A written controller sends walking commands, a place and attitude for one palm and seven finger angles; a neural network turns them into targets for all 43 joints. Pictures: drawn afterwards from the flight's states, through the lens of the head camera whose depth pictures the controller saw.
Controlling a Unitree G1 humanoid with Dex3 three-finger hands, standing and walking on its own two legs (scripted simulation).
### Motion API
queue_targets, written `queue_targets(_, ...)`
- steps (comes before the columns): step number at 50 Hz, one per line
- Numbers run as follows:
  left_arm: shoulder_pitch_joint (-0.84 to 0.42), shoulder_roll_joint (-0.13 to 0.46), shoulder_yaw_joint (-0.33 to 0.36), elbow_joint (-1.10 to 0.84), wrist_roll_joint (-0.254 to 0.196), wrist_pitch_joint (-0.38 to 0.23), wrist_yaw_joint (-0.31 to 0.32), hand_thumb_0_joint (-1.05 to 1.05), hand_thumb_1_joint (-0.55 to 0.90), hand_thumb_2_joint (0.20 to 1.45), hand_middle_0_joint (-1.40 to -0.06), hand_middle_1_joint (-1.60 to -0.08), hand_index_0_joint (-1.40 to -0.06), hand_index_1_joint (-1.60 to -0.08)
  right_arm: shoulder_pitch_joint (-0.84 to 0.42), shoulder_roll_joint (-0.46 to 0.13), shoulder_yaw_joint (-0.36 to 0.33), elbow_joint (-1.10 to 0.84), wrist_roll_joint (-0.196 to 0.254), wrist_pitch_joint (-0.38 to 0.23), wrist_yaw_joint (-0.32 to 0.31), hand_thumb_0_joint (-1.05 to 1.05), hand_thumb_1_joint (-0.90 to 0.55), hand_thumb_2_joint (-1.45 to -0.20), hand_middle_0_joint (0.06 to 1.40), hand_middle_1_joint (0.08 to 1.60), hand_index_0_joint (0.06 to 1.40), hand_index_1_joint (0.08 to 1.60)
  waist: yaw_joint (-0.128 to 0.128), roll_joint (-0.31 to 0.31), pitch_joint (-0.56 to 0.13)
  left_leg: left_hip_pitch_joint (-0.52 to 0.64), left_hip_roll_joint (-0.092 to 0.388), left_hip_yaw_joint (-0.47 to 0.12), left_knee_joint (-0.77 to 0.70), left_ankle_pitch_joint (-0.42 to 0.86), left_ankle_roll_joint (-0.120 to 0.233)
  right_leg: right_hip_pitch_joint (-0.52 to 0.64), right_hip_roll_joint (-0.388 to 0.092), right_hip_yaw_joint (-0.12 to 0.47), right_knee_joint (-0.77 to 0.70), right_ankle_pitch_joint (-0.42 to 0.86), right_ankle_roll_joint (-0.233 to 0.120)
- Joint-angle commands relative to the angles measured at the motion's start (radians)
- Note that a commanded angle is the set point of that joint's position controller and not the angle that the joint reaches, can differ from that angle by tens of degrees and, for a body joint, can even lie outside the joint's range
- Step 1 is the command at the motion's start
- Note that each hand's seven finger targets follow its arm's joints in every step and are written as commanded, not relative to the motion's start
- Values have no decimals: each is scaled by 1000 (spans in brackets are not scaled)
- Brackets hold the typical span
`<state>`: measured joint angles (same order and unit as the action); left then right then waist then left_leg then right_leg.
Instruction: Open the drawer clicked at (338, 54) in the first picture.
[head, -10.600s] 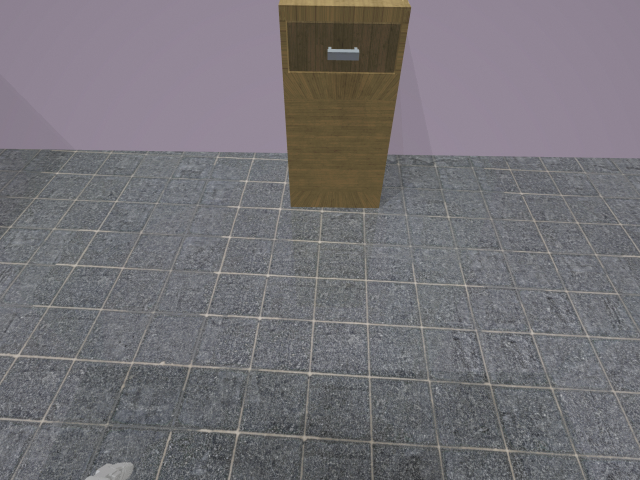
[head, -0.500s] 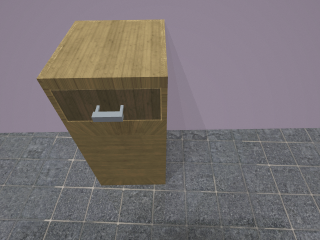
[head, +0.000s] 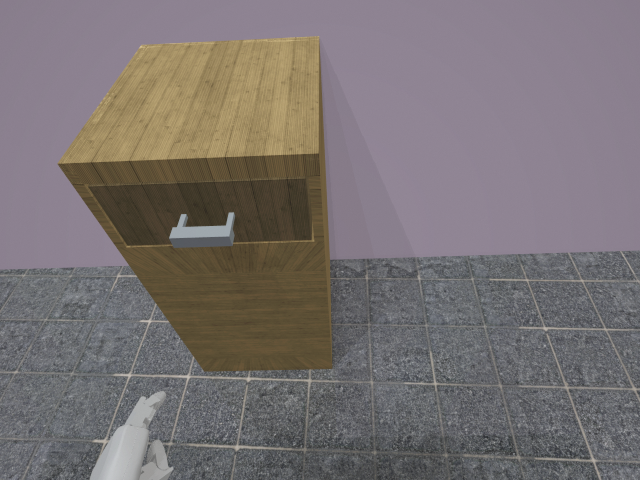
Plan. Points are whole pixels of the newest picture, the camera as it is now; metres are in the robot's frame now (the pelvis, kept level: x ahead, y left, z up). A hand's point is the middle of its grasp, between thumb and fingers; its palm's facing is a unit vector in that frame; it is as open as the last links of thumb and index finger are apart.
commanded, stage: raise the hand with hooked fingers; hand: left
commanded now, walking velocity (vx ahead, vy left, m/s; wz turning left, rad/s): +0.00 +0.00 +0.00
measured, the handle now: (205, 227) +0.52 +0.24 -0.03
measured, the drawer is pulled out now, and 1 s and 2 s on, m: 0.00 0.00 0.00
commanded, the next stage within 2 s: move the hooked fingers above the handle in 1.74 s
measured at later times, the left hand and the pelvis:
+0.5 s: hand (154, 407) +0.21 +0.22 -0.01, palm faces +0.18 +0.01 -0.98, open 10.0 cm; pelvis -0.03 -0.04 -0.05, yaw +1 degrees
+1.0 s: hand (137, 341) +0.27 +0.25 +0.03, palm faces +0.14 -0.10 -0.99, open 12.9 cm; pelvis -0.02 +0.02 -0.02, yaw -5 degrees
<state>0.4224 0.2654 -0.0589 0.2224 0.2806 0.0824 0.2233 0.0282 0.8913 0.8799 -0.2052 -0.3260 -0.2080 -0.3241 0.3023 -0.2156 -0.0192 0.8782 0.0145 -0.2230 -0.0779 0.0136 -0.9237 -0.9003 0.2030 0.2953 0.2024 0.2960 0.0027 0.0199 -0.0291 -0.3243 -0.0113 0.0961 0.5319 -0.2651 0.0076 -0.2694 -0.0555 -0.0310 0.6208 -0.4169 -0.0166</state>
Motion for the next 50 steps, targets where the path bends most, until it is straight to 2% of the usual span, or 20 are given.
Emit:
queue_targets(1, 91, 83, 2, -139, 349, -22, 109, 0, 690, 810, -215, -435, -215, -435, -180, -152, -49, -271, -44, 1, 22, 0, -900, -900, 200, 300, 200, 300, 15, -176, -105, -20, 2, -76, 86, 257, 28, -194, 66, 16, -47, 304, -21)
queue_targets(3, 277, 21, -28, -30, 520, -14, 132, 0, 643, 790, -218, -465, -218, -465, -225, -142, -69, -307, -63, 81, 55, 0, -900, -900, 200, 300, 200, 300, 72, -309, -105, -154, 3, -67, 119, 258, 12, -198, 77, 17, 28, 386, -30)
queue_targets(5, 314, 42, -5, -36, 634, -48, 139, 0, 597, 770, -222, -495, -222, -495, -264, -129, -78, -344, -58, 140, 90, 0, -900, -900, 200, 300, 200, 300, 116, -345, -113, -228, -7, -48, 141, 203, 4, -164, 60, 100, 34, 485, -38)
queue_targets(8, 201, 167, 79, -172, 748, -119, 187, 0, 527, 740, -227, -540, -227, -540, -313, -123, -65, -409, -58, 176, 111, 0, -900, -900, 200, 300, 200, 300, 142, -223, -203, -290, -32, -36, 184, 133, 4, -150, 47, 154, 90, 461, -38)
queue_targets(10, 64, 260, 152, -294, 807, -148, 238, 0, 480, 720, -230, -570, -230, -570, -313, -119, -64, -432, -74, 195, 105, 0, -900, -900, 200, 300, 200, 300, 133, -95, -250, -272, -48, -37, 230, 105, 12, -186, 48, 194, 98, 413, -38)
queue_targets(12, -127, 314, 207, -404, 841, -172, 304, 0, 433, 700, -233, -600, -233, -600, -318, -100, -66, -450, -92, 216, 90, 0, -900, -900, 200, 300, 200, 300, 107, 26, -303, -214, -52, -47, 283, 71, 21, -274, 42, 221, 96, 240, -43)
queue_targets(14, -312, 335, 215, -512, 833, -221, 351, 0, 387, 680, -237, -630, -237, -630, -323, -90, -67, -447, -100, 221, 74, 0, -900, -900, 200, 300, 200, 300, 61, 90, -354, -135, -50, -62, 368, 89, 28, -364, 33, 266, 95, 207, -51)
queue_targets(15, -390, 351, 218, -560, 828, -242, 370, 0, 363, 670, -238, -645, -238, -645, -313, -86, -64, -442, -103, 221, 66, 0, -900, -900, 200, 300, 200, 300, 39, 72, -340, -142, -48, -79, 409, 68, 30, -417, 39, 275, 98, 152, -51)
queue_targets(18, -375, 303, 177, -494, 789, -273, 381, 0, 293, 640, -243, -690, -243, -690, -307, -93, -65, -433, -95, 204, 61, 0, -900, -900, 200, 300, 200, 300, 2, 55, -306, -178, -38, -97, 453, 23, 34, -464, 41, 271, 104, 124, -45)
queue_targets(21, -348, 295, 167, -393, 759, -182, 352, 0, 223, 610, -248, -735, -248, -735, -316, -103, -58, -430, -82, 213, 60, 0, -900, -900, 200, 300, 200, 300, 0, 20, -306, -227, -37, -101, 408, 27, 37, -389, 53, 212, 117, 201, -26)
queue_targets(22, -313, 280, 152, -350, 747, -131, 329, 0, 200, 600, -250, -750, -250, -750, -324, -103, -55, -432, -72, 218, 58, 0, -900, -900, 200, 300, 200, 300, 15, 15, -297, -243, -38, -94, 374, 43, 37, -331, 51, 190, 106, 263, -16)
queue_targets(25, -189, 262, 126, -252, 673, 31, 210, 0, 130, 570, -255, -795, -255, -795, -348, -107, -37, -455, -33, 236, 45, 0, -900, -900, 200, 300, 200, 300, 57, -145, -288, -293, -47, -77, 288, 62, 27, -113, 22, 240, 38, 457, 27)
queue_targets(28, -153, 313, 130, -288, 636, 91, 84, 0, 60, 540, -260, -840, -260, -840, -352, -119, -8, -456, -27, 250, 27, 0, -900, -900, 200, 300, 200, 300, 75, -215, -285, -273, -52, -76, 221, 89, 26, 44, -5, 236, 46, 676, 59)
queue_targets(32, -172, 323, 149, -391, 662, -3, 28, 0, -33, 500, -267, -900, -267, -900, -324, -111, -3, -440, -49, 233, 24, 0, -900, -900, 200, 300, 200, 300, 82, -148, -247, -217, -47, -91, 163, 88, 31, 8, 12, 170, 33, 583, 41)
queue_targets(35, -253, 355, 211, -453, 683, -109, 92, 0, -103, 470, -272, -945, -272, -945, -313, -100, -17, -435, -61, 208, 19, 0, -900, -900, 200, 300, 200, 300, 77, -110, -211, -194, -48, -103, 163, 68, 34, -59, 25, 164, 5, 423, 25)
queue_targets(38, -263, 347, 252, -486, 718, -156, 200, 0, -173, 440, -277, -990, -277, -990, -276, -99, -45, -421, -74, 194, 32, 0, -900, -900, 200, 300, 200, 300, 79, 35, -315, -94, -53, -94, 189, 162, 33, -100, 47, 118, 51, 448, -8)
queue_targets(39, -271, 336, 254, -481, 723, -145, 228, 0, -197, 430, -278, -1005, -278, -1005, -269, -101, -55, -416, -71, 196, 37, 0, -900, -900, 200, 300, 200, 300, 72, 65, -340, -72, -52, -88, 197, 183, 30, -113, 54, 100, 63, 454, -13)
queue_targets(43, -354, 285, 194, -377, 697, -28, 256, 0, -290, 390, -285, -1065, -285, -1065, -272, -120, -73, -402, -44, 212, 51, 0, -900, -900, 200, 300, 200, 300, 42, -6, -292, -86, -46, -73, 176, 144, 26, -132, 65, 57, 39, 395, -5)
queue_targets(47, -479, 267, 76, -366, 674, 90, 163, 0, -383, 350, -292, -1125, -292, -1125, -314, -134, -61, -406, -16, 225, 40, 0, -900, -900, 200, 300, 200, 300, 42, -11, -259, -15, -34, -83, 104, 149, 31, -117, 69, 34, -6, 315, -5)
queue_targets(50, -577, 284, 39, -403, 682, 121, 80, 0, -453, 320, -297, -1170, -297, -1170, -326, -134, -47, -417, -14, 237, 27, 0, -900, -900, 200, 300, 200, 300, 42, 17, -255, 56, -20, -106, 59, 181, 31, -108, 73, 15, -22, 279, -12)
